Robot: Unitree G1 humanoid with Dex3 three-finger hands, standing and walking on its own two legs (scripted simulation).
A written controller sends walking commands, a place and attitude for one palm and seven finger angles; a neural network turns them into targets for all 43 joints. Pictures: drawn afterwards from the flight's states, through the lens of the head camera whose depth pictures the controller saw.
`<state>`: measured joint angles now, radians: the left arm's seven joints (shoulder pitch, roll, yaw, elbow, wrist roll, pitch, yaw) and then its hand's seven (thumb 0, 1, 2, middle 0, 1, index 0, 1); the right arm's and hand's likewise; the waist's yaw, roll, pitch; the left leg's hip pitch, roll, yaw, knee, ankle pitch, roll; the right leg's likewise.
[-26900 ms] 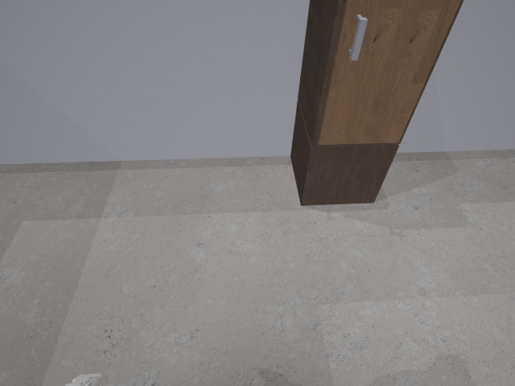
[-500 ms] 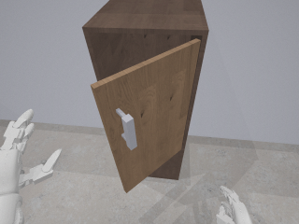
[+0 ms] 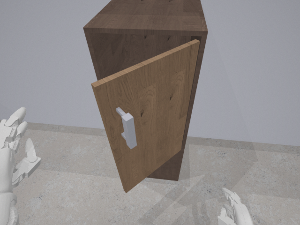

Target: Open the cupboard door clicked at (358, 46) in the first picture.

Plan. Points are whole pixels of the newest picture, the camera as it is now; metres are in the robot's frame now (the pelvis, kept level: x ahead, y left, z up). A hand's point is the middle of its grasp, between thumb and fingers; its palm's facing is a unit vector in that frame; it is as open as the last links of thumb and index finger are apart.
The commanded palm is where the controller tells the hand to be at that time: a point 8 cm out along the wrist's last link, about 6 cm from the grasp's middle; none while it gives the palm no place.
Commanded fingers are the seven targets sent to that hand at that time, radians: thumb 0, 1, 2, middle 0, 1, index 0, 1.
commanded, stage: step back with the hand held close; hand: left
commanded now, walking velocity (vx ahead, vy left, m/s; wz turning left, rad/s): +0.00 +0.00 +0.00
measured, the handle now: (125, 127) +0.34 +0.12 +0.09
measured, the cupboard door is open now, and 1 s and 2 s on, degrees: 47 47 47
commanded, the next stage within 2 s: stop stepping back and stand still in 1.24 s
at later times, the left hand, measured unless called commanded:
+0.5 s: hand (20, 174) +0.16 +0.28 +0.15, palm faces +0.38 -0.76 -0.52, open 7.4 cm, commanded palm +0.10 +0.32 +0.17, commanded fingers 0.00 0.90 0.90 -0.20 -0.30 -0.20 -0.30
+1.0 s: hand out of the picture +0.07 +0.28 +0.16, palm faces +0.50 -0.71 -0.49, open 7.4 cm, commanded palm +0.01 +0.31 +0.17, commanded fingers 0.00 0.90 0.90 -0.20 -0.30 -0.20 -0.30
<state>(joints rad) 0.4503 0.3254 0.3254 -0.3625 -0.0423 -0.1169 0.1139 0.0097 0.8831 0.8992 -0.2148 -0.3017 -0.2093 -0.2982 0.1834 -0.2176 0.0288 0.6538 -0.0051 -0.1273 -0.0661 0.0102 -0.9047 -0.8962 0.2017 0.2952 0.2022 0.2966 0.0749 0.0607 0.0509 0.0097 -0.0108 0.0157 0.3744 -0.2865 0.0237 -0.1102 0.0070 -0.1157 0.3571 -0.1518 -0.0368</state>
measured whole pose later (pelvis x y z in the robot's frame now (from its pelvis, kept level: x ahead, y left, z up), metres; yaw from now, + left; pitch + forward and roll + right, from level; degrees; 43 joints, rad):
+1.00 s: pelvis -0.12 +0.00 -0.01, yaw +3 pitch +1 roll -2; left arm 0.54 0.42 0.48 -0.54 -0.01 -0.23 0.15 0.01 0.89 0.90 -0.22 -0.30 -0.21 -0.30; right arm 0.21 -0.18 -0.01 0.59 -0.01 -0.11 -0.08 0.01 -0.91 -0.90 0.20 0.30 0.20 0.30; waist 0.02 -0.01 0.03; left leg -0.38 0.01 0.00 0.57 -0.20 0.02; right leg -0.40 0.03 -0.02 0.85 -0.42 0.02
